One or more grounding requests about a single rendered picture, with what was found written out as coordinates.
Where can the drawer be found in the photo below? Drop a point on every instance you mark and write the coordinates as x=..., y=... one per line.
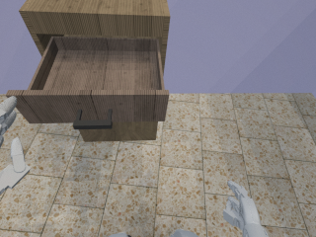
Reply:
x=95, y=75

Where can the handle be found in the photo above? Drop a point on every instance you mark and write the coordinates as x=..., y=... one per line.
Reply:
x=93, y=123

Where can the left robot hand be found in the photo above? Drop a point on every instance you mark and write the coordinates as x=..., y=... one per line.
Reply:
x=12, y=174

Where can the right robot hand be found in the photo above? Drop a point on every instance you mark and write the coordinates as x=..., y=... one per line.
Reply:
x=242, y=212

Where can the cabinet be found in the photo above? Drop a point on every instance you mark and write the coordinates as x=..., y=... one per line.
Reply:
x=119, y=19

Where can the right robot forearm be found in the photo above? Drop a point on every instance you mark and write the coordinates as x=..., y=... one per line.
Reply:
x=254, y=230

